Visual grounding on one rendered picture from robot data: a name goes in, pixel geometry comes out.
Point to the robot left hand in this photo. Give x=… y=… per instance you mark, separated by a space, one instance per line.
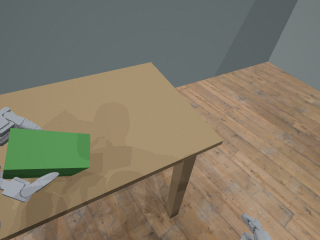
x=19 y=189

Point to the robot right hand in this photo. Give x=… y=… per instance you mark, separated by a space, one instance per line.
x=255 y=227

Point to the sponge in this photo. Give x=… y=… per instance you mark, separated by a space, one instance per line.
x=35 y=153

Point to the table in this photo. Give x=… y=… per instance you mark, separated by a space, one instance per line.
x=139 y=125

